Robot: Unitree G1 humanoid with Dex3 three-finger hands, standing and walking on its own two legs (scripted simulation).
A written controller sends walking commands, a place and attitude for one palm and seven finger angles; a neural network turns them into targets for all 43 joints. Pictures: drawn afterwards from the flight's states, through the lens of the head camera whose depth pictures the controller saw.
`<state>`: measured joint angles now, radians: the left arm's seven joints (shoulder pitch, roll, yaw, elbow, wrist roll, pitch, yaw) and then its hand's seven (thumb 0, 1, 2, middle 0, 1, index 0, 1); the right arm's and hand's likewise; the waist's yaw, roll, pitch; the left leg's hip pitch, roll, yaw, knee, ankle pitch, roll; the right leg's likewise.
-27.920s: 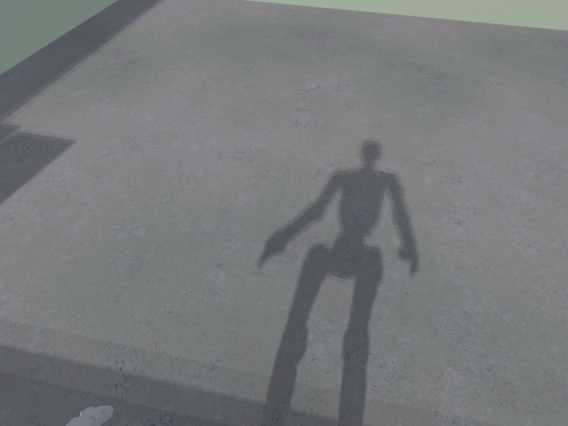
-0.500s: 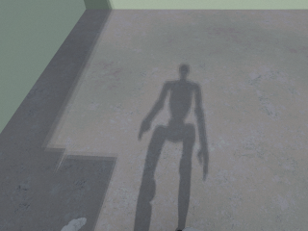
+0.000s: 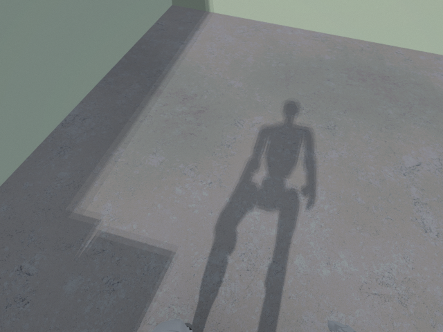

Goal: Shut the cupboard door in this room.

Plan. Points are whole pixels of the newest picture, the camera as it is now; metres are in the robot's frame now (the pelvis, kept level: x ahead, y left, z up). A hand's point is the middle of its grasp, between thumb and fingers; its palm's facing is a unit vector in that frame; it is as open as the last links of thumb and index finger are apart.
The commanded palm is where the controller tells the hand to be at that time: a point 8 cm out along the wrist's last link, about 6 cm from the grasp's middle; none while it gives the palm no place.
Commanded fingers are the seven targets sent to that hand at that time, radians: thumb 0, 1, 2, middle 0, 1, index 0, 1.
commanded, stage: walk around to get in front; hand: left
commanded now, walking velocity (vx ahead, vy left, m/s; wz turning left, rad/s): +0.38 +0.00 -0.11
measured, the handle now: out of the picture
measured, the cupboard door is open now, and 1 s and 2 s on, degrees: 89 89 89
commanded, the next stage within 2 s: walk to a spot facing it in 0.36 s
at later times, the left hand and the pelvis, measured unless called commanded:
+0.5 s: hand (176, 236) +0.34 +0.14 -0.15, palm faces -0.17 -0.97 -0.19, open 7.3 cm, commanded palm none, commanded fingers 0.00 0.90 0.90 -0.20 -0.30 -0.20 -0.30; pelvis +0.20 -0.02 +0.01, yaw -7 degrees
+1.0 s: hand (158, 234) +0.35 +0.19 -0.19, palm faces +0.18 -0.97 -0.19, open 7.3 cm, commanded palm none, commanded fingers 0.00 0.90 0.90 -0.20 -0.30 -0.20 -0.30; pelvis +0.29 -0.02 -0.01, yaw +8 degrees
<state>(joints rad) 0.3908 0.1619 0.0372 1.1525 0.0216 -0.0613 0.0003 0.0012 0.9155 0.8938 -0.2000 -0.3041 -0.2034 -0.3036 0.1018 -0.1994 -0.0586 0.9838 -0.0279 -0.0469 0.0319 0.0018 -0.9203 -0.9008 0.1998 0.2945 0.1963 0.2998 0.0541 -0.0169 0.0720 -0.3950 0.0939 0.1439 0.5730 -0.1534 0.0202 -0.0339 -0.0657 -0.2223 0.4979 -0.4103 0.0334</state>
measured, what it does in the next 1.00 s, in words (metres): walks ahead: right foot, then left foot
